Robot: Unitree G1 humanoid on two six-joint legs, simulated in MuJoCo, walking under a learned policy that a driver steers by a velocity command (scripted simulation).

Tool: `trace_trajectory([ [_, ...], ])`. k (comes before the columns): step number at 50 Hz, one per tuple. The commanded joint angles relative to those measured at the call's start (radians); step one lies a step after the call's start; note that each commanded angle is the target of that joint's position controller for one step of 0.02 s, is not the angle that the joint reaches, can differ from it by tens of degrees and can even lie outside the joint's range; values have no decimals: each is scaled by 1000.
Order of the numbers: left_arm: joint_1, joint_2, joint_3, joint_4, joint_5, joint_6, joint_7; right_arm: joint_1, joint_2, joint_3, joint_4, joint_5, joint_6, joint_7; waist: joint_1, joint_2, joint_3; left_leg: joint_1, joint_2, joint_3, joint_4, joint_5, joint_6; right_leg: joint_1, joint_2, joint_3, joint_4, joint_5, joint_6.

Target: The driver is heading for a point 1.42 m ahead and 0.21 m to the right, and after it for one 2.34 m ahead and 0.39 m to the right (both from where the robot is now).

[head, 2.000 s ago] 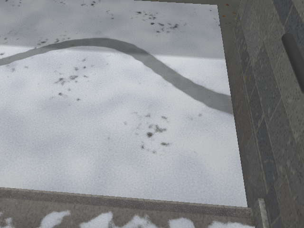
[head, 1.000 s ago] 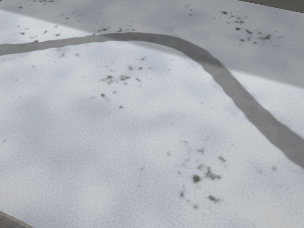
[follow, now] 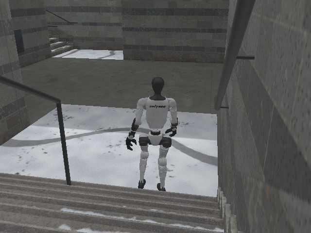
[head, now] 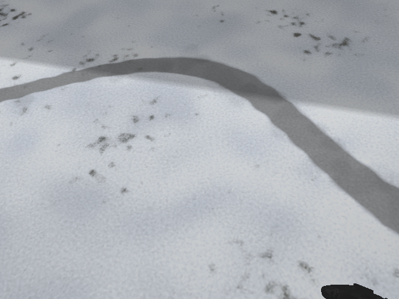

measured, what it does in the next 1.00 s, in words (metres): steps on the spot, turning right: left foot, then right foot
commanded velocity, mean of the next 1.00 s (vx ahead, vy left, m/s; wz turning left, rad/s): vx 0.08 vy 0.00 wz -0.37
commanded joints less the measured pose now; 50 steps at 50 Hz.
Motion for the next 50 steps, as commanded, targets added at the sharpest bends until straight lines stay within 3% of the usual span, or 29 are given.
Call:
trace_trajectory([
  [1, 11, 187, 53, -92, 17, 9, -15, -3, -84, -38, -75, 22, -30, 2, -25, -233, -26, 130, -32, 25, -163, -99, 33, 34, -238, 394, -248, -411, -127],
  [3, -10, 171, 46, -108, 24, 1, -16, 61, -68, -39, -65, 27, -48, -5, -58, -195, 1, 325, -57, 42, -349, -140, 59, -56, -210, 413, -238, -433, -98],
  [4, -10, 169, 47, -107, 23, -7, -9, 112, -81, -50, -51, 29, -58, -14, -89, -172, 27, 426, -49, 43, -457, -130, 56, -108, -172, 413, -217, -446, -64],
  [5, 9, 151, 44, -108, 23, -19, -7, 178, -121, -63, -39, 24, -69, -21, -108, -141, 11, 552, 36, -11, -503, -139, 69, -181, -136, 374, -139, -478, -27],
  [6, 67, 69, 30, -110, 14, -22, -5, 230, -192, -73, -52, 21, -76, -24, -98, 41, -56, 638, 263, -229, -591, -303, 99, -219, -41, 189, 128, -481, 16],
  [7, -30, 114, 50, -167, 0, -29, 0, 234, -257, -82, -65, 2, -72, -25, -143, 211, -20, 621, 454, -532, -717, -278, 201, -441, 94, -16, 348, -527, 40],
  [8, -110, 204, 70, -181, 52, -34, -9, 256, -203, -75, -38, 6, -69, -22, -132, 60, 22, 561, 409, -442, -659, -144, 235, -444, 2, -8, 497, -419, 49],
  [10, -64, 156, 61, -154, 48, -20, -27, 175, -145, -60, -57, 4, -68, -8, -73, 74, -10, 481, 290, -226, -603, 88, 226, -387, -2, -32, 664, -305, 54],
  [13, -44, 152, 56, -136, 44, 11, -44, 175, -122, -55, -83, 5, -66, -1, -65, 122, -56, 451, 239, -96, -580, 246, 248, -381, -12, -104, 882, -244, 79],
  [16, -102, 147, 44, -158, 39, 34, -49, 261, -149, -64, -68, 7, -61, -5, -93, 109, -48, 471, 253, -64, -574, 281, 275, -416, -30, -114, 911, -214, 95],
  [20, -178, 131, 29, -184, 37, 46, -55, 351, -184, -77, -43, 9, -58, -13, -127, 107, -49, 538, 289, -53, -583, 203, 286, -414, -68, -125, 746, -193, 107],
  [25, -287, 101, 5, -227, 18, 35, -75, 353, -210, -90, -49, 9, -50, -9, -152, 136, -27, 438, 313, 19, -601, -25, 271, -207, -121, -199, 418, -207, 89],
  [28, -281, 102, 0, -234, 2, 21, -73, 372, -231, -99, -41, 1, -40, -7, -162, 143, -31, 362, 328, 26, -573, -39, 249, -4, -99, -253, 234, -303, 45],
  [30, -185, 81, -6, -200, -4, 1, -59, 364, -224, -97, -32, 10, -30, -3, -113, 82, -44, 300, 307, 64, -463, 45, 208, 188, -69, -282, 3, -173, 14],
  [31, -143, 94, -5, -183, -2, -16, -47, 402, -208, -95, -14, 4, -31, 4, -102, 14, -60, 228, 273, 115, -370, 14, 153, 323, -94, -223, -117, -92, 15],
  [32, -87, 156, 3, -189, 7, -32, -39, 419, -130, -77, -37, -6, -31, 20, -97, -201, -110, 72, 194, 205, -95, -303, 77, 458, -361, 114, -209, -115, -15],
  [33, -75, 263, 22, -204, 7, -26, -27, 304, -102, -65, -127, 10, -27, 22, -60, -325, -49, -121, 53, 195, -43, -443, 48, 374, -589, 397, -234, 247, -168],
  [34, -34, 198, 8, -168, 9, -23, -12, 241, -162, -77, -117, -2, -17, 22, -37, -164, -28, -80, 95, 85, 20, -391, 47, 348, -532, 310, -200, 289, -199],
  [35, -76, 157, -10, -157, 15, -22, -2, 267, -135, -73, -101, 7, -14, 29, -80, -178, -21, -66, 91, 74, 28, -336, 49, 312, -467, 233, -210, 132, -186],
  [36, -107, 141, -11, -152, 22, -18, 1, 289, -133, -71, -69, 2, -17, 34, -95, -172, -18, -63, 87, 87, 55, -263, 46, 296, -404, 187, -240, -85, -155],
  [37, -100, 157, -5, -144, 16, -18, 4, 302, -156, -80, -51, -12, -19, 41, -96, -207, -2, -79, 77, 108, 99, -198, 45, 278, -364, 161, -279, -234, -140],
  [38, -90, 147, -7, -124, 11, -18, 1, 336, -163, -84, -25, -19, -22, 51, -110, -206, 14, -64, 79, 106, 102, -142, 41, 245, -329, 134, -321, -319, -130],
  [39, -81, 149, -4, -115, 7, -21, -6, 340, -163, -86, -17, -16, -24, 60, -119, -185, 24, -56, 74, 108, 106, -102, 38, 223, -319, 131, -341, -359, -127],
  [43, -26, 145, 7, -67, 6, -57, -22, 287, -136, -82, -2, -4, -42, 80, -111, -138, 56, -108, 81, 73, 68, 19, 41, 244, -346, 85, -385, -329, -130],
  [50, 76, 163, 24, 12, 17, -105, -4, 168, -114, -80, -1, 1, -68, 88, -65, -109, 77, -125, 49, -13, -86, 93, 54, 325, -423, -8, -399, -244, -145],
])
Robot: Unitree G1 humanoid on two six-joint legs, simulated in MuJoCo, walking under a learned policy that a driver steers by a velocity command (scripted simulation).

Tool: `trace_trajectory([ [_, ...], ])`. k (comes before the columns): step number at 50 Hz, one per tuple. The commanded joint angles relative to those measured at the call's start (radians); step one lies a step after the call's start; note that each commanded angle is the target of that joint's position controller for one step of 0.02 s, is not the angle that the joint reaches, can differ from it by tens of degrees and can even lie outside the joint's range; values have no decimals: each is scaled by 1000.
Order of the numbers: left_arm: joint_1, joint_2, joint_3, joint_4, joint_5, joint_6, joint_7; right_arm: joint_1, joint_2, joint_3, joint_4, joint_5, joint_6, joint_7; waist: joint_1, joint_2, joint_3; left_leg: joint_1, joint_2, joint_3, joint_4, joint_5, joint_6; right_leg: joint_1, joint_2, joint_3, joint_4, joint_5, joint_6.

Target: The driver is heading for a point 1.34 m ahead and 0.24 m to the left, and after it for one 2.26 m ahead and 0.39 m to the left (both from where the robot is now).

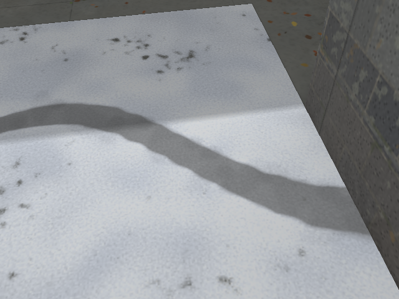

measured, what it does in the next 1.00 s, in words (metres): walks ahead: left foot, then right foot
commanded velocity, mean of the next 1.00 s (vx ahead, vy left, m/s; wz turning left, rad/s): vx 0.19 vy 0.00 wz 0.25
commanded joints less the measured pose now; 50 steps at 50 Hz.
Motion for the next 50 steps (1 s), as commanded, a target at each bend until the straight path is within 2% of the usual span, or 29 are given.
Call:
trace_trajectory([
  [1, 24, 140, 40, -28, 4, -33, 9, -142, -44, -6, -88, -1, -27, 8, 35, -111, 119, -150, 18, -18, -61, 24, 7, 36, -318, 205, -176, -120, -143],
  [4, 49, 140, 41, -2, 9, -44, 7, -218, -40, 2, -115, -4, -32, 23, 49, -134, 137, -66, 38, 49, -132, -6, 36, 11, -315, 128, -148, -44, -128],
  [7, 55, 176, 52, 12, 11, -39, 3, -250, -42, 4, -142, -1, -33, 32, 52, -152, 129, 59, 18, 136, -202, -146, 87, -2, -322, 87, -87, 34, -110],
  [8, 52, 183, 53, 20, 13, -32, 4, -213, -41, 2, -138, -2, -40, 27, 29, -145, 121, 134, -10, 163, -242, -169, 102, -10, -312, 55, 1, 188, -94],
  [9, 54, 181, 51, 29, 10, -27, 7, -114, -43, -5, -107, -9, -53, 16, -23, -100, 74, 277, -59, 175, -318, -131, 112, -25, -272, -14, 188, 435, -66],
  [10, 72, 173, 46, 31, 6, -26, 9, 24, -82, -22, -69, -23, -70, 0, -71, -44, -39, 481, -58, 132, -352, -68, 130, -91, -211, -93, 442, 515, -26],
  [11, 104, 94, 21, -33, -13, -28, -1, 134, -229, -56, -90, -34, -81, -14, -89, 176, -205, 784, 281, -336, -393, 134, 249, -395, -112, -154, 834, 83, 50],
  [12, 24, 119, 28, -65, 0, -30, -6, 189, -285, -71, -79, 26, -66, -27, -121, 229, -294, 882, 419, -662, -501, 568, 354, -583, 16, -23, 978, -351, 65],
  [13, -54, 144, 32, -71, 2, -14, 0, 165, -264, -64, -66, 37, -59, -38, -111, 91, -199, 844, 375, -447, -428, 831, 350, -634, -50, 53, 1038, -306, 55],
  [14, -75, 114, 23, -66, -2, -10, 2, 105, -202, -46, -61, 32, -57, -45, -76, 37, -99, 712, 321, -307, -391, 987, 324, -620, -71, 52, 1016, -262, 56],
  [15, -65, 104, 21, -56, 1, -1, 9, 35, -152, -32, -67, 28, -49, -48, -31, 16, -26, 604, 253, -223, -420, 958, 269, -597, -88, 58, 939, -219, 58],
  [16, -48, 113, 24, -51, 13, 16, 15, -12, -123, -22, -76, 31, -41, -50, 4, 48, -7, 541, 199, -177, -451, 907, 230, -560, -93, 64, 882, -161, 63],
  [17, -15, 118, 25, -40, 17, 35, 14, -36, -117, -20, -83, 29, -37, -47, 26, 65, -31, 510, 172, -150, -460, 928, 215, -512, -78, 57, 877, -112, 65],
  [19, -16, 119, 25, -45, 13, 55, 9, -25, -146, -29, -80, 35, -37, -44, 32, 49, -77, 513, 163, -140, -460, 987, 212, -503, -53, 60, 874, -68, 70],
  [21, -73, 112, 24, -67, 12, 63, 8, -9, -163, -35, -72, 40, -33, -50, 21, 33, -80, 516, 157, -137, -457, 1012, 185, -527, -47, 66, 842, -23, 71],
  [25, -197, 116, 23, -115, 9, 82, 12, 35, -162, -36, -60, 46, -8, -70, -13, 40, -77, 548, 144, -188, -428, 968, 132, -579, -41, 84, 777, 40, 71],
  [27, -232, 119, 21, -126, 5, 91, 14, 49, -164, -35, -58, 42, 3, -80, -21, 39, -70, 563, 149, -223, -418, 938, 117, -594, -41, 97, 759, 49, 72],
  [29, -246, 120, 20, -123, 3, 91, 12, 60, -151, -30, -59, 34, 3, -83, -25, 49, -77, 556, 149, -270, -464, 665, 131, -571, -54, 107, 732, 80, 79],
  [32, -316, 128, 19, -119, 10, 86, 0, 75, -147, -28, -43, 13, 3, -75, -50, 63, 19, 530, 149, -379, -588, 56, 191, -584, -67, 125, 637, 67, 87],
  [34, -339, 127, 15, -102, 7, 65, -5, 101, -141, -26, -12, 7, -13, -73, -66, 64, 78, 552, 168, -400, -641, -132, 219, -590, -79, 125, 548, 80, 78],
  [38, -385, 119, 7, -94, 0, 28, -18, 166, -165, -28, 48, -1, -43, -69, -101, 54, 116, 586, 190, -364, -650, -97, 252, -511, -61, 83, 423, -33, 38],
  [41, -395, 121, 5, -95, -7, 12, -25, 177, -175, -31, 75, -3, -56, -71, -102, 57, 121, 605, 207, -338, -645, -75, 256, -446, -38, 59, 352, -108, 6],
  [43, -357, 119, 5, -84, -10, 3, -27, 156, -180, -31, 86, 1, -65, -71, -72, 55, 116, 578, 205, -291, -618, 0, 236, -336, -10, 33, 263, -117, -15],
  [45, -202, 113, 14, -27, -3, -5, -19, 104, -170, -25, 87, 13, -71, -67, 17, 28, 64, 457, 148, -171, -470, 201, 177, -23, 42, 16, 80, -23, -41],
  [46, -58, 174, 36, 12, 3, -15, -6, 75, -142, -14, 74, 15, -82, -62, 83, -52, -21, 330, 86, -70, -260, 233, 133, 204, -57, 179, 27, -65, -84],
  [47, 87, 302, 65, 26, 10, -16, 4, 47, -71, 7, 22, 18, -95, -50, 115, -269, -106, 37, -50, 77, 59, -102, 67, 431, -328, 621, -57, -167, -202],
  [48, 74, 281, 64, 53, -12, -12, -9, -1, -140, -9, 12, -10, -94, -55, 91, -217, -28, -131, -74, 63, 165, -392, 64, 368, -395, 779, -93, -87, -259],
  [49, 19, 230, 55, 38, -16, -11, -18, -23, -143, -10, 12, -20, -93, -50, 55, -105, 63, -156, 1, 16, 226, -348, 69, 282, -361, 668, -58, -72, -265],
  [50, -33, 190, 46, 27, -11, -13, -24, -45, -124, -4, 15, -15, -99, -39, 35, -66, 97, -134, 31, 13, 210, -270, 60, 198, -309, 577, -70, 4, -240],
])
Keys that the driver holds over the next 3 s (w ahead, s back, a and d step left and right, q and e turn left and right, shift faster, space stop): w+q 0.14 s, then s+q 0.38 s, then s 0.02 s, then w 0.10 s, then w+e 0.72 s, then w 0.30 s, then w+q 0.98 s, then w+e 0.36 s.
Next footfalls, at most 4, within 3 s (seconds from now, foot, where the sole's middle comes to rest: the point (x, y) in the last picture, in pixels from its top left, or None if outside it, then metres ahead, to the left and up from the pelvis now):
0.20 left None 0.18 0.15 -0.78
0.92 right None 0.35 0.00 -0.78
1.36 left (155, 263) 0.66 0.22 -0.78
1.82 right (222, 210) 0.88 -0.02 -0.78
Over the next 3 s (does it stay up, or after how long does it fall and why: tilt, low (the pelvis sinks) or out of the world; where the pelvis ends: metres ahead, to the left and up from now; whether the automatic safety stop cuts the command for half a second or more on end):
stays up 1.37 0.21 -0.02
